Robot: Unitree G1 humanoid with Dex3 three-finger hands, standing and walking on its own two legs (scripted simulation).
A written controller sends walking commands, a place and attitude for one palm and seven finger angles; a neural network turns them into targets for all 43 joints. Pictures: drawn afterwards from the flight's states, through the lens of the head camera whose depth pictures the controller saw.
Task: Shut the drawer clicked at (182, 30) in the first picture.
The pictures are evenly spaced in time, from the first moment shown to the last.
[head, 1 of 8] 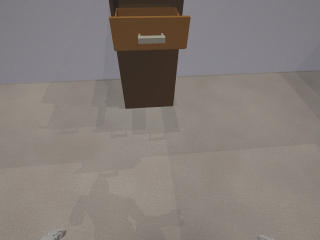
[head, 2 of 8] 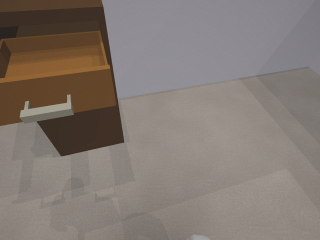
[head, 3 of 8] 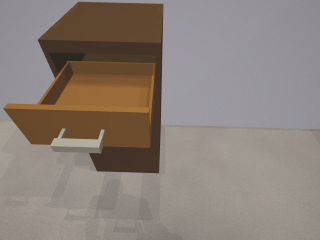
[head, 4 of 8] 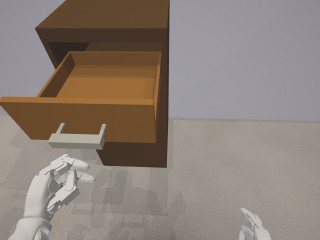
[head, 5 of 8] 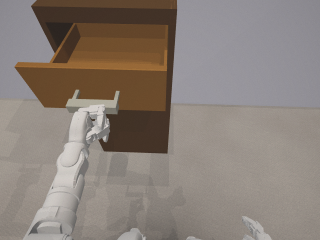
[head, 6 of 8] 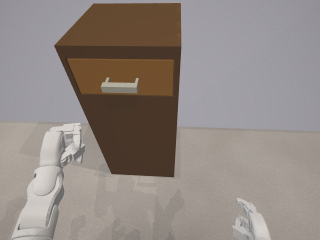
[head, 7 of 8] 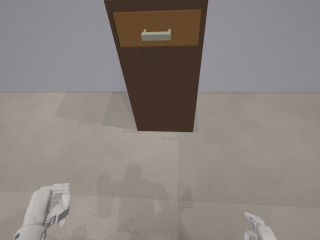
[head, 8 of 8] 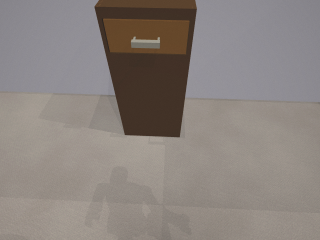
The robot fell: no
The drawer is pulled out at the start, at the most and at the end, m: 0.30 0.30 0.00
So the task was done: yes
